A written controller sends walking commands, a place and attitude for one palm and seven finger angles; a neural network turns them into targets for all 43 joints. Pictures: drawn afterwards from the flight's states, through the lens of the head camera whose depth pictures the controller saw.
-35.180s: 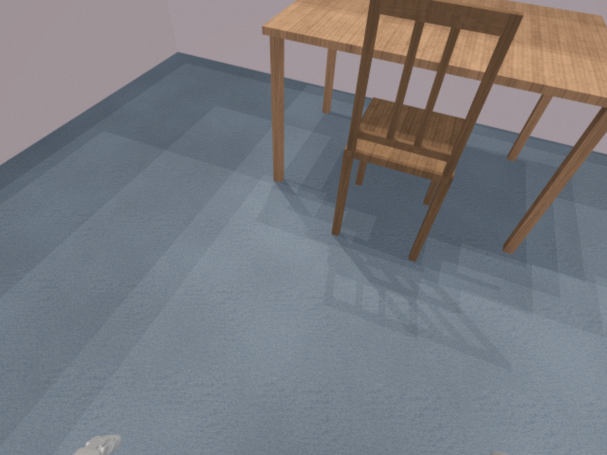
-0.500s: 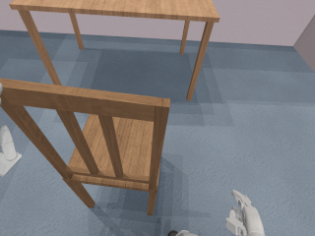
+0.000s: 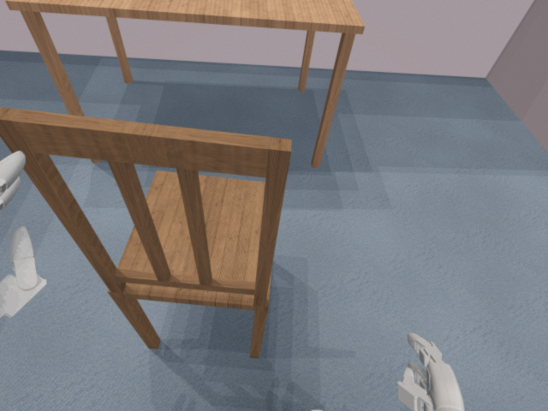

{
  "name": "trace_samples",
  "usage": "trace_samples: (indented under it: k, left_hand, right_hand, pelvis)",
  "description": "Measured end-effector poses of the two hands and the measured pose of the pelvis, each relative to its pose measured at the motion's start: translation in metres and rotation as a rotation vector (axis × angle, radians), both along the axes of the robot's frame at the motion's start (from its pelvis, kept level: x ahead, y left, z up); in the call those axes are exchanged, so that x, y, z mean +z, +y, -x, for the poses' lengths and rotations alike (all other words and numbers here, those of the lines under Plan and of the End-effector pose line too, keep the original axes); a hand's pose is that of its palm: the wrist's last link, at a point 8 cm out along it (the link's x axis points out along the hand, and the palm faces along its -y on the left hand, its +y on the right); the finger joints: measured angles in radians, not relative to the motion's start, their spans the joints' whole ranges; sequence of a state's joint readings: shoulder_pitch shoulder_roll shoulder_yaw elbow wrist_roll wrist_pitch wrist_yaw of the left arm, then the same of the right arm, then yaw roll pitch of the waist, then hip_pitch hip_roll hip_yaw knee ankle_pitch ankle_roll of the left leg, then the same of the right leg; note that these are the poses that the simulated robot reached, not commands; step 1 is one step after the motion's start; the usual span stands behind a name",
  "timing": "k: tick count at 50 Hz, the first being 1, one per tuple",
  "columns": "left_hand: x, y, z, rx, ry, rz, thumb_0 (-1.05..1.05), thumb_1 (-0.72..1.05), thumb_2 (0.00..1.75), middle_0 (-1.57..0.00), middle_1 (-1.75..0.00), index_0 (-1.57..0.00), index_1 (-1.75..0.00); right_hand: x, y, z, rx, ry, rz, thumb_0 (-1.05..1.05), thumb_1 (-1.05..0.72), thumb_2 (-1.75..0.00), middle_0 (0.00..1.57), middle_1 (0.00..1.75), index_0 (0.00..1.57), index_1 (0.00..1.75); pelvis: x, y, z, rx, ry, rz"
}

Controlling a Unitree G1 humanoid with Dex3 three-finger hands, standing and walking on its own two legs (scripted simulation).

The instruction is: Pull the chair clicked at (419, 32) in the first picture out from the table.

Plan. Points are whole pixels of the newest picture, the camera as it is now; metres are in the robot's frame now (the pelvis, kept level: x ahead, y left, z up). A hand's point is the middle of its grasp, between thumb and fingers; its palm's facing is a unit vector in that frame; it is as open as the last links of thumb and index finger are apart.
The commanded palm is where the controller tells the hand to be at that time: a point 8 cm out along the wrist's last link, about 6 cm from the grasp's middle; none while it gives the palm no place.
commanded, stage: step back with the hand held close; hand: left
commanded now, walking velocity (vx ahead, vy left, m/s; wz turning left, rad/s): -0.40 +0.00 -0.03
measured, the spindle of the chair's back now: (146, 231) +0.41 +0.23 -0.03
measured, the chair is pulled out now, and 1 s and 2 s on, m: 0.70 0.70 0.70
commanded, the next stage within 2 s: stop stepping back and stand still in 0.18 s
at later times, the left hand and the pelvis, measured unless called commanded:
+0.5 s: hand out of the picture +0.11 +0.22 +0.18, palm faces +0.27 -0.84 -0.47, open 7.4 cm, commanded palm +0.06 +0.28 +0.19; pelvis -0.10 -0.01 +0.01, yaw -4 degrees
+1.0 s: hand out of the picture +0.09 +0.23 +0.17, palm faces +0.39 -0.81 -0.43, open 7.4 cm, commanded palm +0.04 +0.27 +0.19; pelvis -0.12 -0.02 +0.01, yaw -3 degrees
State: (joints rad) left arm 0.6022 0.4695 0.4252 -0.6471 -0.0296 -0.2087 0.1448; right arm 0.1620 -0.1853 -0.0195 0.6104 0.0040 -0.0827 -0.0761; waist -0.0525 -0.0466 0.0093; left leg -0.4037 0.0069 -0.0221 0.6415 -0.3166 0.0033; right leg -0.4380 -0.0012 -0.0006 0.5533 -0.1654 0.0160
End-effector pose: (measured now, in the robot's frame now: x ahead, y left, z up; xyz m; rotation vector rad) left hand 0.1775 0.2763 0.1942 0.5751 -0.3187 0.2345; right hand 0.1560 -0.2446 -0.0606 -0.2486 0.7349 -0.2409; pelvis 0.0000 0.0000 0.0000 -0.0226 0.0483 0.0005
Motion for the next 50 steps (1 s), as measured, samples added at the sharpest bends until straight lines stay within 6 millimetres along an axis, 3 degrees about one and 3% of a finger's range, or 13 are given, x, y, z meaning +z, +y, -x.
trace_samples:
  k: [7, 10, 14, 18, 22, 27, 30, 34, 41, 50]
  left_hand:
    - [0.002, 0.037, 0.037, 0.12, 0.014, 0.0, 0.02, 0.89, 0.9, -0.21, -0.3, -0.22, -0.3]
    - [0.004, 0.032, 0.05, 0.128, -0.017, 0.053, 0.02, 0.89, 0.9, -0.21, -0.3, -0.21, -0.3]
    - [0.004, 0.012, 0.061, 0.074, -0.043, 0.074, 0.02, 0.89, 0.9, -0.21, -0.3, -0.21, -0.3]
    - [0.001, -0.011, 0.075, 0.003, -0.018, 0.041, 0.02, 0.89, 0.9, -0.21, -0.3, -0.21, -0.3]
    - [0.001, -0.021, 0.095, -0.033, 0.043, 0.037, 0.02, 0.89, 0.9, -0.21, -0.3, -0.21, -0.3]
    - [-0.003, -0.003, 0.112, 0.008, 0.019, 0.03, 0.01, 0.89, 0.9, -0.21, -0.3, -0.22, -0.3]
    - [-0.007, 0.011, 0.119, 0.063, 0.026, 0.031, 0.01, 0.89, 0.9, -0.21, -0.3, -0.22, -0.3]
    - [-0.004, 0.014, 0.129, 0.093, 0.044, 0.02, 0.02, 0.89, 0.9, -0.21, -0.3, -0.21, -0.3]
    - [0.004, -0.004, 0.14, 0.077, -0.01, 0.045, 0.02, 0.89, 0.9, -0.21, -0.3, -0.21, -0.3]
    - [-0.007, -0.006, 0.124, 0.122, 0.03, 0.089, 0.01, 0.89, 0.9, -0.21, -0.3, -0.21, -0.3]
  right_hand:
    - [0.008, 0.016, 0.037, 0.012, 0.02, 0.009, 0.01, -0.9, -0.9, 0.2, 0.3, 0.2, 0.3]
    - [0.008, 0.023, 0.051, 0.039, 0.006, -0.019, 0.01, -0.9, -0.9, 0.2, 0.3, 0.2, 0.3]
    - [0.005, 0.026, 0.069, 0.076, -0.029, -0.045, 0.01, -0.9, -0.9, 0.2, 0.3, 0.2, 0.3]
    - [-0.001, 0.015, 0.09, 0.078, -0.05, -0.071, 0.01, -0.9, -0.9, 0.2, 0.3, 0.2, 0.3]
    - [0.002, -0.003, 0.125, -0.005, -0.009, -0.068, 0.01, -0.9, -0.9, 0.21, 0.3, 0.2, 0.3]
    - [0.001, -0.024, 0.161, -0.078, 0.022, 0.016, 0.01, -0.9, -0.9, 0.2, 0.3, 0.2, 0.3]
    - [0.001, -0.025, 0.174, -0.086, 0.057, 0.026, 0.02, -0.9, -0.9, 0.2, 0.3, 0.2, 0.3]
    - [0.001, -0.018, 0.179, -0.063, 0.032, 0.003, 0.02, -0.9, -0.9, 0.2, 0.3, 0.2, 0.3]
    - [-0.002, -0.004, 0.169, -0.012, -0.012, -0.064, 0.02, -0.9, -0.9, 0.2, 0.3, 0.2, 0.3]
    - [-0.003, -0.009, 0.152, -0.006, -0.015, -0.066, 0.02, -0.9, -0.9, 0.2, 0.3, 0.2, 0.3]
  pelvis:
    - [0.011, 0.007, 0.025, -0.018, 0.001, 0.03]
    - [0.014, 0.006, 0.039, -0.043, -0.005, 0.039]
    - [0.011, -0.002, 0.064, -0.063, -0.008, 0.032]
    - [0.005, -0.014, 0.094, -0.071, -0.022, 0.036]
    - [0.01, -0.017, 0.105, -0.085, -0.029, -0.001]
    - [0.005, -0.008, 0.106, -0.035, -0.009, 0.017]
    - [0.008, -0.006, 0.115, -0.042, -0.026, -0.015]
    - [0.011, -0.008, 0.123, -0.048, -0.041, -0.019]
    - [0.012, -0.016, 0.129, -0.051, -0.054, 0.0]
    - [0.013, -0.022, 0.121, -0.058, -0.047, 0.001]
